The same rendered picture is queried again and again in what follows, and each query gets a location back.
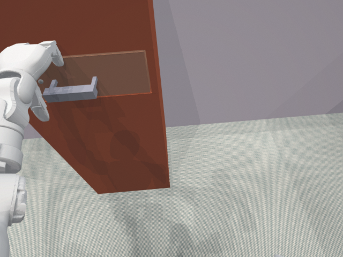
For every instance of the left robot upper arm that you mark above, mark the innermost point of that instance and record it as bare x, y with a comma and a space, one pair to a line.
13, 198

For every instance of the handle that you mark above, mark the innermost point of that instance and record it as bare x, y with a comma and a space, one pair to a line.
70, 93

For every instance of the cabinet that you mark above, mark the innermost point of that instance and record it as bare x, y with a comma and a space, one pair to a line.
116, 143

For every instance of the left robot hand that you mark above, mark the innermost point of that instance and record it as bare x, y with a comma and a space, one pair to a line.
33, 59

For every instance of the drawer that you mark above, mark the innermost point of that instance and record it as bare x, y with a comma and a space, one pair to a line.
124, 72

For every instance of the robot left forearm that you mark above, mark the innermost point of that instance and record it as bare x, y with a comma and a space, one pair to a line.
17, 88

